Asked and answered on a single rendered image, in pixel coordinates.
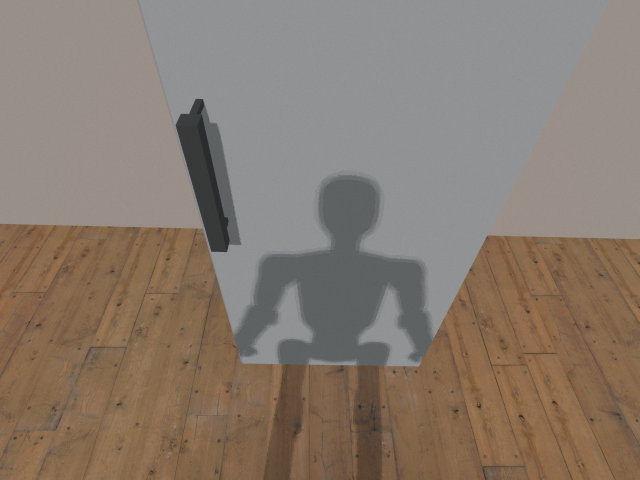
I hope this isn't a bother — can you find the fridge door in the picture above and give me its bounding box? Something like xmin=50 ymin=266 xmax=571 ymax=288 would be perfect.
xmin=139 ymin=0 xmax=610 ymax=366

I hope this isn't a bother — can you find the handle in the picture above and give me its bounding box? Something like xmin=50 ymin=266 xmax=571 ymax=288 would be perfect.
xmin=176 ymin=99 xmax=230 ymax=252

